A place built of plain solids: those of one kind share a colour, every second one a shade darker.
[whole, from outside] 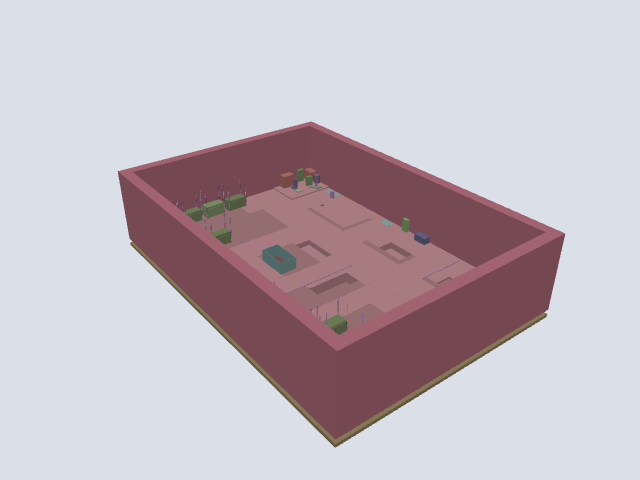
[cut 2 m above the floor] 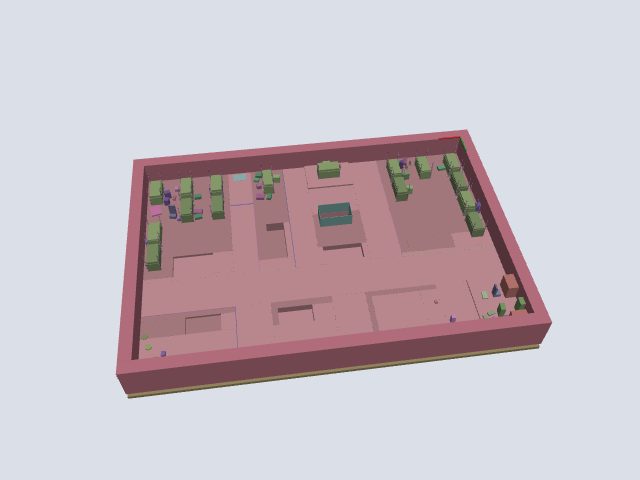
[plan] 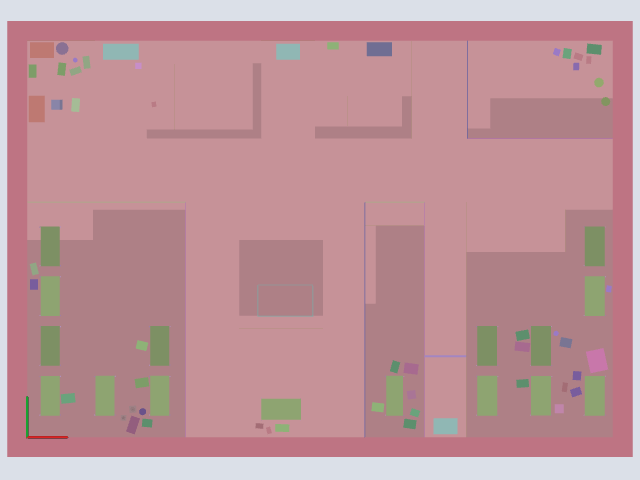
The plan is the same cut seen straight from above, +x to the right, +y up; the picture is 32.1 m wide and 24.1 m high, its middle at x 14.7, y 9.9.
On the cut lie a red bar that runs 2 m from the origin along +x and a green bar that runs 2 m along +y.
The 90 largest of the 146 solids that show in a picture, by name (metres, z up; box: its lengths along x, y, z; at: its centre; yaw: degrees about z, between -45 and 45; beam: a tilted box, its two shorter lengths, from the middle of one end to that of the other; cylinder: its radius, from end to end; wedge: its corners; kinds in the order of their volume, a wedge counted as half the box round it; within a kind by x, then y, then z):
{
 "wall_1": {"box": [1.0, 19.9, 7.0], "at": [-0.5, 9.95, 2.5]},
 "wall_2": {"box": [31.4, 1.0, 7.0], "at": [14.7, -0.5, 2.5]},
 "wall_3": {"box": [31.4, 1.0, 7.0], "at": [14.7, 20.4, 2.5]},
 "wall_4": {"box": [1.0, 19.9, 7.0], "at": [29.9, 9.95, 2.5]},
 "floor_1": {"box": [3.3, 1.52, 1.32], "at": [1.65, 10.66, -0.66]},
 "floor_2": {"box": [3.4, 4.9, 1.12], "at": [1.7, 17.45, -0.44]},
 "floor_3": {"box": [7.95, 9.9, 1.32], "at": [3.98, 4.95, -0.66]},
 "floor_4": {"box": [7.95, 0.38, 1.32], "at": [3.98, 11.61, -0.66]},
 "floor_5": {"box": [2.6, 4.9, 1.0], "at": [4.7, 17.45, -0.5]},
 "floor_6": {"box": [3.92, 1.52, 1.32], "at": [5.26, 10.66, -0.66]},
 "floor_7": {"box": [1.4, 3.32, 1.32], "at": [6.7, 17.11, -0.66]},
 "floor_8": {"box": [0.73, 1.52, 1.32], "at": [7.58, 10.66, -0.66]},
 "floor_9": {"box": [5.75, 0.45, 1.32], "at": [8.88, 15.22, -0.66]},
 "floor_10": {"box": [5.75, 1.13, 1.32], "at": [8.88, 19.34, -0.66]},
 "floor_11": {"box": [2.7, 11.8, 1.0], "at": [9.3, 5.9, -0.5]},
 "floor_12": {"box": [3.92, 3.32, 1.32], "at": [9.36, 17.11, -0.66]},
 "floor_13": {"box": [0.5, 1.52, 1.32], "at": [10.9, 10.66, -0.66]},
 "floor_14": {"box": [0.95, 1.52, 1.32], "at": [11.12, 6.86, -0.66]},
 "floor_15": {"box": [0.43, 3.32, 1.32], "at": [11.54, 17.11, -0.66]},
 "floor_16": {"box": [4.2, 2.95, 1.16], "at": [12.75, 1.48, -0.42]},
 "floor_17": {"box": [4.2, 2.5, 1.0], "at": [12.75, 4.2, -0.5]},
 "floor_18": {"box": [4.2, 0.65, 1.32], "at": [12.75, 5.78, -0.66]},
 "floor_19": {"box": [4.2, 2.28, 1.32], "at": [12.75, 8.76, -0.66]},
 "floor_20": {"box": [4.2, 0.38, 1.32], "at": [12.75, 11.61, -0.66]},
 "floor_21": {"box": [3.32, 1.52, 0.8], "at": [12.81, 10.66, -0.92]},
 "floor_22": {"box": [2.72, 1.52, 0.66], "at": [12.96, 6.86, -0.99]},
 "floor_23": {"box": [2.7, 4.9, 1.0], "at": [13.1, 17.45, -0.5]},
 "floor_24": {"box": [0.53, 1.52, 1.32], "at": [14.59, 6.86, -0.66]},
 "floor_25": {"box": [0.38, 1.52, 1.32], "at": [14.66, 10.66, -0.66]},
 "floor_26": {"box": [29.4, 3.2, 1.0], "at": [14.7, 13.4, -0.5]},
 "floor_27": {"box": [1.65, 1.52, 1.32], "at": [15.28, 16.36, -0.66]},
 "floor_28": {"box": [2.1, 11.8, 1.0], "at": [15.9, 5.9, -0.5]},
 "floor_29": {"box": [4.85, 0.6, 1.32], "at": [16.88, 15.3, -0.66]},
 "floor_30": {"box": [4.85, 2.78, 1.32], "at": [16.88, 18.51, -0.66]},
 "floor_31": {"box": [0.55, 3.92, 1.32], "at": [17.23, 8.66, -0.66]},
 "floor_32": {"box": [2.72, 1.52, 0.68], "at": [17.46, 16.36, -0.98]},
 "floor_33": {"box": [1.52, 3.92, 0.38], "at": [18.26, 8.66, -1.13]},
 "floor_34": {"box": [3.0, 6.7, 1.32], "at": [18.45, 3.35, -0.66]},
 "floor_35": {"box": [3.0, 1.18, 1.32], "at": [18.45, 11.21, -0.66]},
 "floor_36": {"box": [0.48, 1.52, 1.32], "at": [19.06, 16.36, -0.66]},
 "floor_37": {"box": [0.93, 3.92, 1.32], "at": [19.48, 8.66, -0.66]},
 "floor_38": {"box": [2.8, 4.9, 1.0], "at": [20.7, 17.45, -0.5]},
 "floor_39": {"box": [2.1, 11.8, 1.0], "at": [21.0, 5.9, -0.5]},
 "floor_40": {"box": [1.15, 1.52, 1.32], "at": [22.68, 16.26, -0.66]},
 "floor_41": {"box": [1.65, 2.12, 1.32], "at": [22.88, 10.36, -0.66]},
 "floor_42": {"box": [2.72, 1.52, 1.12], "at": [24.61, 16.26, -0.76]},
 "floor_43": {"box": [3.32, 2.12, 1.09], "at": [25.36, 10.36, -0.78]},
 "floor_44": {"box": [7.35, 9.3, 1.32], "at": [25.73, 4.65, -0.66]},
 "floor_45": {"box": [7.35, 0.38, 1.32], "at": [25.73, 11.61, -0.66]},
 "floor_46": {"box": [7.3, 0.5, 1.32], "at": [25.75, 15.25, -0.66]},
 "floor_47": {"box": [7.3, 2.88, 1.32], "at": [25.75, 18.46, -0.66]},
 "floor_48": {"box": [3.43, 1.52, 1.32], "at": [27.68, 16.26, -0.66]},
 "floor_49": {"box": [2.38, 2.12, 1.32], "at": [28.21, 10.36, -0.66]},
 "floor_base_1": {"box": [31.4, 21.9, 0.3], "at": [14.7, 9.95, -1.57]},
 "piece_1": {"box": [0.95, 2.0, 0.9], "at": [1.16, 2.08, 0.45]},
 "piece_2": {"box": [0.87, 1.92, 0.21], "at": [1.16, 2.08, 1.0]},
 "piece_3": {"box": [0.95, 2.0, 0.9], "at": [1.16, 4.58, 0.45]},
 "piece_4": {"box": [0.87, 1.92, 0.18], "at": [1.16, 4.58, 0.99]},
 "piece_5": {"box": [0.95, 2.0, 0.9], "at": [1.16, 7.08, 0.45]},
 "piece_6": {"box": [0.87, 1.92, 0.23], "at": [1.16, 7.08, 1.01]},
 "piece_7": {"box": [0.95, 2.0, 0.9], "at": [1.16, 9.58, 0.45]},
 "piece_8": {"box": [0.87, 1.92, 0.14], "at": [1.16, 9.58, 0.97]},
 "piece_9": {"box": [0.95, 2.0, 0.9], "at": [3.9, 2.08, 0.45]},
 "piece_10": {"box": [0.95, 2.0, 0.9], "at": [6.66, 2.08, 0.45]},
 "piece_11": {"box": [0.87, 1.92, 0.16], "at": [6.66, 2.08, 0.98]},
 "piece_12": {"box": [0.95, 2.0, 0.9], "at": [6.66, 4.58, 0.45]},
 "piece_13": {"box": [0.87, 1.92, 0.23], "at": [6.66, 4.58, 1.01]},
 "piece_14": {"box": [2.0, 1.05, 0.87], "at": [12.75, 1.41, 0.59]},
 "piece_15": {"box": [1.92, 0.97, 0.22], "at": [12.75, 1.41, 1.14]},
 "piece_16": {"box": [0.85, 2.0, 0.96], "at": [18.45, 2.08, 0.48]},
 "piece_17": {"box": [0.77, 1.92, 0.24], "at": [18.45, 2.08, 1.08]},
 "piece_18": {"box": [1.0, 2.0, 0.9], "at": [23.09, 2.08, 0.45]},
 "piece_19": {"box": [0.92, 1.92, 0.24], "at": [23.09, 2.08, 1.02]},
 "piece_20": {"box": [1.0, 2.0, 0.9], "at": [23.09, 4.58, 0.45]},
 "piece_21": {"box": [1.0, 2.0, 0.9], "at": [25.8, 2.08, 0.45]},
 "piece_22": {"box": [0.92, 1.92, 0.23], "at": [25.8, 2.08, 1.01]},
 "piece_23": {"box": [1.0, 2.0, 0.9], "at": [25.8, 4.58, 0.45]},
 "piece_24": {"box": [0.92, 1.92, 0.15], "at": [25.8, 4.58, 0.97]},
 "piece_25": {"box": [1.0, 2.0, 0.9], "at": [28.5, 2.08, 0.45]},
 "piece_26": {"box": [0.92, 1.92, 0.23], "at": [28.5, 2.08, 1.01]},
 "piece_27": {"box": [1.0, 2.0, 0.9], "at": [28.5, 7.08, 0.45]},
 "piece_28": {"box": [1.0, 2.0, 0.9], "at": [28.5, 9.58, 0.45]},
 "piece_29": {"box": [0.92, 1.92, 0.21], "at": [28.5, 9.58, 1.0]},
 "pallet_load_1": {"box": [0.81, 1.33, 1.31], "at": [0.47, 16.48, 0.78]},
 "pallet_load_2": {"box": [1.2, 0.79, 1.12], "at": [0.74, 19.43, 0.68]},
 "crate_stack_1": {"box": [0.4, 0.67, 1.32], "at": [0.27, 18.38, 0.78]},
 "crate_stack_2": {"box": [0.39, 0.64, 1.01], "at": [1.74, 18.48, 0.62], "yaw": -6.5},
 "crate_stack_3": {"box": [0.58, 0.37, 1.27], "at": [15.35, 19.64, 0.64]},
 "sack_pile_1": {"box": [1.28, 0.71, 0.63], "at": [17.68, 19.48, 0.32]},
 "barrel_1": {"cylinder": 0.32, "from": [1.76, 19.52, 0.12], "to": [1.76, 19.52, 1.02]}
}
